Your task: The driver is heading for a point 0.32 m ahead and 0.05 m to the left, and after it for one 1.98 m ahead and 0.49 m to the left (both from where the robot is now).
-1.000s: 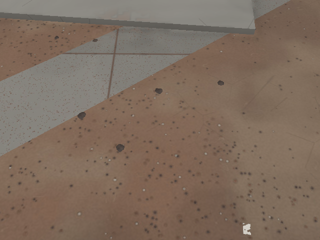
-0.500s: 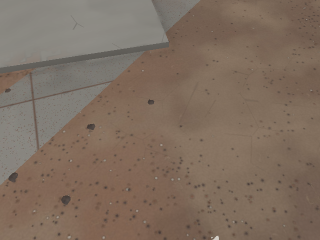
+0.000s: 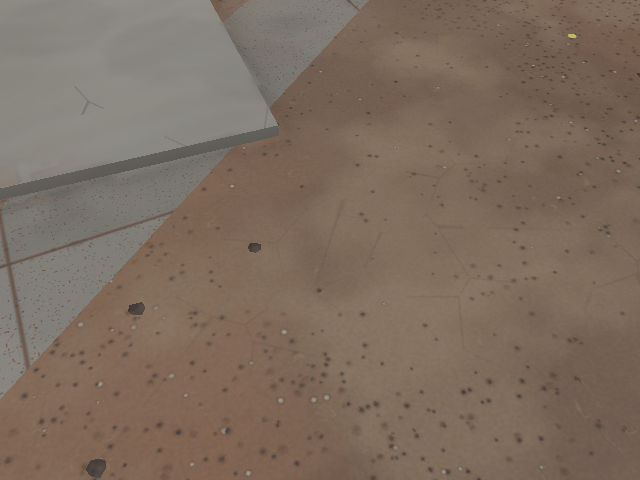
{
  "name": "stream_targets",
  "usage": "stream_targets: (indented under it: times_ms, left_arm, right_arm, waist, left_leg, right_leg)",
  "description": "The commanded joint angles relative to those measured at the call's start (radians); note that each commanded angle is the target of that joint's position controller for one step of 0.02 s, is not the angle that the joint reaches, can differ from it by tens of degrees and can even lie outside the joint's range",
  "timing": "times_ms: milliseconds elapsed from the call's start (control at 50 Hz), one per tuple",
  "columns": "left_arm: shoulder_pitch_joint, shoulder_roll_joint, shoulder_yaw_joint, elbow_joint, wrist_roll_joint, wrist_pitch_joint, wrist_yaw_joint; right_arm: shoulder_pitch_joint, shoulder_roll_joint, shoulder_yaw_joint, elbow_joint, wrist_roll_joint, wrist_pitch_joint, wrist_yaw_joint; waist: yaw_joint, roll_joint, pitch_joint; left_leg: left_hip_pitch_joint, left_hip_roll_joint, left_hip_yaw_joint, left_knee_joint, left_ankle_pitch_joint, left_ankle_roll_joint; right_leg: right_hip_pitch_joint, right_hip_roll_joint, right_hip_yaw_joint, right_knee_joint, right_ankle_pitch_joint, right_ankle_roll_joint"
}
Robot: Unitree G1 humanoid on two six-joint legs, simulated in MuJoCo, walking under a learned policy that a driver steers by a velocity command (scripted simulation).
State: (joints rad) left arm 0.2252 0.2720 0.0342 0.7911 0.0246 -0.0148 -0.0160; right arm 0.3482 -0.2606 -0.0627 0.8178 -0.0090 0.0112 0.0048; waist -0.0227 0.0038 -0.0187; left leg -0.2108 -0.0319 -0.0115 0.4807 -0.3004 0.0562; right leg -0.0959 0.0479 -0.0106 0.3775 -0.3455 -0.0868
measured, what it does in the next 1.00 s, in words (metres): walks ahead, turning left: left foot, then right foot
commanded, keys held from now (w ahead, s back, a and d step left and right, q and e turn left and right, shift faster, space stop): w+shift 0.22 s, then w+q+shift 0.48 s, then w+shift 0.30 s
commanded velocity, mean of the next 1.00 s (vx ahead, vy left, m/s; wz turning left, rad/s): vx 0.90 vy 0.00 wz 0.41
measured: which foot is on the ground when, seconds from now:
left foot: down 0.00-0.00, up 0.02-0.38, down 0.40-0.88, up 0.90-1.00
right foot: down 0.00-0.42, up 0.44-0.84, down 0.86-1.00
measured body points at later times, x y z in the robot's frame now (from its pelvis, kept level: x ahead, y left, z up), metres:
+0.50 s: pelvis +0.29 +0.07 -0.03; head +0.33 +0.07 +0.42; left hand +0.28 +0.33 -0.16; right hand +0.47 -0.19 -0.14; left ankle +0.36 +0.13 -0.74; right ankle +0.08 -0.09 -0.61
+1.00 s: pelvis +0.75 +0.14 -0.01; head +0.77 +0.15 +0.44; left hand +0.73 +0.44 -0.12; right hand +0.94 -0.09 -0.13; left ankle +0.58 +0.17 -0.62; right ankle +0.83 +0.06 -0.74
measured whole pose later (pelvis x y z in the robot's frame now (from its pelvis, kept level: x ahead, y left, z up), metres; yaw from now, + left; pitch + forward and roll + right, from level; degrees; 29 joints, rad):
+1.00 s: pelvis +0.75 +0.14 -0.01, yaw +26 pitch +1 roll -2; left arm 0.24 0.30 0.04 0.78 0.05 -0.09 -0.01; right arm 0.30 -0.33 -0.05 0.83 -0.03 -0.07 0.02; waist -0.01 0.04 0.02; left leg -0.36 -0.06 -0.07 1.28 -0.29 0.12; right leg -0.32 0.03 -0.05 0.52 -0.23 -0.03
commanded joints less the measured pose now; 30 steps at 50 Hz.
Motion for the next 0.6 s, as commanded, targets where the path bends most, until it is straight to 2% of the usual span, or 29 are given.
stream_targets:
  times_ms: [20, 40, 60, 100, 120, 160, 220, 280, 300, 340, 360, 380, 400, 420, 440, 460, 480, 500, 520, 540, 580, 600]
  left_arm:
    - [0.267, 0.214, 0.053, 0.035, 0.007, -0.04, 0.025]
    - [0.252, 0.211, 0.06, 0.051, 0.008, -0.039, 0.03]
    - [0.187, 0.16, 0.047, 0.038, 0.005, -0.047, 0.024]
    - [0.137, 0.136, 0.037, 0.024, 0.003, -0.062, 0.014]
    - [0.147, 0.128, 0.033, 0.031, -0.002, -0.071, 0.014]
    - [0.175, 0.121, 0.03, 0.053, -0.009, -0.084, 0.009]
    - [0.185, 0.122, 0.03, 0.074, -0.011, -0.097, 0.005]
    - [0.22, 0.14, 0.029, 0.108, -0.007, -0.105, 0.006]
    - [0.228, 0.142, 0.027, 0.121, -0.003, -0.104, 0.007]
    - [0.244, 0.157, 0.026, 0.136, 0.01, -0.101, 0.015]
    - [0.253, 0.177, 0.029, 0.142, 0.021, -0.093, 0.023]
    - [0.248, 0.204, 0.037, 0.143, 0.031, -0.08, 0.032]
    - [0.222, 0.219, 0.042, 0.132, 0.028, -0.066, 0.039]
    - [0.232, 0.184, 0.03, 0.1, 0.013, -0.073, 0.036]
    - [0.212, 0.087, 0.011, 0.054, -0.011, -0.102, 0.012]
    - [0.109, 0.14, 0.016, 0.011, 0.004, -0.125, 0.007]
    - [0.013, 0.135, 0.01, -0.029, 0.003, -0.139, 0.005]
    - [0.008, 0.117, -0.001, -0.039, 0.009, -0.146, 0.003]
    - [-0.011, 0.101, -0.005, -0.059, 0.025, -0.134, 0.002]
    - [0.013, 0.09, -0.01, -0.057, 0.041, -0.112, 0.001]
    - [0.008, 0.078, -0.014, -0.074, 0.055, -0.071, -0.005]
    - [-0.046, 0.075, -0.018, -0.101, 0.054, -0.061, -0.006]
  right_arm:
    - [-0.281, -0.029, -0.005, -0.17, 0.008, -0.045, 0.004]
    - [-0.339, -0.083, -0.014, -0.2, -0.011, -0.053, 0.008]
    - [-0.319, -0.101, -0.02, -0.182, -0.005, -0.056, 0.018]
    - [-0.254, -0.128, -0.028, -0.149, -0.019, -0.055, 0.041]
    - [-0.257, -0.13, -0.029, -0.148, -0.031, -0.051, 0.052]
    - [-0.303, -0.106, -0.019, -0.169, -0.036, -0.046, 0.062]
    - [-0.389, -0.079, -0.001, -0.205, -0.027, -0.041, 0.072]
    - [-0.441, -0.067, 0.012, -0.223, -0.02, -0.038, 0.079]
    - [-0.448, -0.062, 0.015, -0.229, -0.02, -0.037, 0.077]
    - [-0.419, -0.07, 0.014, -0.227, -0.023, -0.035, 0.066]
    - [-0.357, -0.086, 0.007, -0.212, -0.024, -0.035, 0.058]
    - [-0.214, -0.114, -0.005, -0.172, -0.023, -0.038, 0.05]
    - [0.007, -0.151, -0.023, -0.099, -0.024, -0.042, 0.04]
    - [0.143, -0.241, -0.056, -0.049, -0.039, -0.044, 0.026]
    - [0.166, -0.323, -0.085, -0.027, -0.021, -0.035, 0.023]
    - [0.1, -0.305, -0.079, -0.042, -0.008, -0.039, 0.032]
    - [0.067, -0.282, -0.076, -0.032, -0.007, -0.043, 0.026]
    - [0.055, -0.237, -0.067, -0.016, -0.008, -0.048, 0.02]
    - [0.023, -0.211, -0.058, -0.009, -0.006, -0.054, 0.012]
    - [-0.012, -0.183, -0.046, -0.011, -0.01, -0.058, 0.009]
    - [-0.015, -0.161, -0.035, -0.015, 0.002, -0.075, 0.009]
    - [-0.008, -0.165, -0.035, -0.017, 0.008, -0.084, 0.01]
  waist:
    - [0.184, -0.188, 0.079]
    - [0.172, -0.115, 0.158]
    - [0.127, -0.077, 0.17]
    - [0.079, -0.098, 0.115]
    - [0.075, -0.102, 0.114]
    - [0.073, -0.101, 0.147]
    - [0.071, -0.102, 0.194]
    - [0.085, -0.09, 0.217]
    - [0.083, -0.085, 0.217]
    - [0.057, -0.115, 0.149]
    - [0.02, -0.146, 0.083]
    - [-0.051, -0.171, -0.009]
    - [-0.156, -0.142, -0.113]
    - [-0.188, -0.025, -0.195]
    - [-0.119, 0.288, -0.289]
    - [-0.115, 0.151, -0.27]
    - [-0.101, 0.071, -0.144]
    - [-0.056, -0.023, -0.051]
    - [-0.011, -0.041, 0.005]
    - [0.036, -0.037, 0.04]
    - [0.063, -0.004, 0.085]
    - [0.058, 0.002, 0.119]
  left_leg:
    - [-0.744, -0.008, 0.052, 0.332, -0.194, 0.015]
    - [-0.802, 0.073, -0.019, 0.412, -0.117, 0.02]
    - [-0.805, 0.095, -0.043, 0.47, -0.042, 0.01]
    - [-0.737, 0.103, -0.025, 0.508, 0.025, -0.015]
    - [-0.717, 0.104, -0.009, 0.519, 0.055, -0.026]
    - [-0.692, 0.107, 0.016, 0.492, 0.129, -0.042]
    - [-0.572, 0.111, 0.049, 0.333, 0.248, -0.042]
    - [-0.484, 0.092, 0.102, 0.23, 0.277, 0.019]
    - [-0.466, 0.076, 0.12, 0.205, 0.254, 0.045]
    - [-0.359, 0.008, 0.178, 0.194, 0.168, 0.09]
    - [-0.281, -0.035, 0.199, 0.212, 0.114, 0.107]
    - [-0.135, -0.079, 0.207, 0.228, 0.045, 0.128]
    - [0.122, -0.11, 0.198, 0.164, 0.028, 0.153]
    - [0.449, -0.002, -0.014, 0.124, -0.157, 0.199]
    - [0.625, 0.261, -0.637, -0.108, -0.476, 0.311]
    - [0.604, 0.282, -0.823, -0.213, -0.418, 0.329]
    - [0.486, 0.275, -0.704, -0.224, -0.305, 0.31]
    - [0.319, 0.25, -0.612, -0.248, -0.205, 0.281]
    - [0.182, 0.205, -0.531, -0.265, -0.15, 0.263]
    - [0.072, 0.161, -0.465, -0.278, -0.128, 0.257]
    - [-0.064, 0.121, -0.412, -0.321, -0.139, 0.273]
    - [-0.121, 0.112, -0.396, -0.354, -0.127, 0.278]
  right_leg:
    - [0.474, -0.421, 0.572, -0.25, -0.36, -0.142]
    - [0.348, -0.473, 0.62, -0.262, -0.386, -0.213]
    - [0.336, -0.406, 0.543, -0.255, -0.339, -0.19]
    - [0.289, -0.31, 0.399, -0.279, -0.226, -0.135]
    - [0.253, -0.284, 0.352, -0.299, -0.182, -0.129]
    - [0.172, -0.248, 0.281, -0.346, -0.089, -0.127]
    - [0.057, -0.221, 0.182, -0.399, 0.07, -0.114]
    - [0.096, -0.258, 0.063, -0.462, 0.271, -0.098]
    - [0.133, -0.264, 0.018, -0.442, 0.392, -0.086]
    - [0.211, -0.277, -0.068, -0.278, 0.934, -0.058]
    - [0.252, -0.291, -0.096, -0.132, 1.216, -0.044]
    - [0.248, -0.303, -0.117, 0.077, 1.393, -0.032]
    - [0.144, -0.287, -0.14, 0.362, 1.389, -0.015]
    - [-0.18, -0.227, -0.136, 0.703, 1.09, 0.006]
    - [-0.525, -0.001, -0.087, 1.103, 0.094, 0.059]
    - [-0.666, -0.014, 0.108, 1.187, 0.035, 0.028]
    - [-0.706, -0.076, 0.118, 1.162, 0.084, 0.023]
    - [-0.664, -0.124, 0.109, 1.045, 0.111, 0.021]
    - [-0.61, -0.151, 0.11, 0.96, 0.086, 0.035]
    - [-0.557, -0.16, 0.103, 0.914, 0.054, 0.053]
    - [-0.538, -0.177, 0.082, 0.823, 0.011, 0.09]
    - [-0.549, -0.186, 0.063, 0.757, 0.052, 0.11]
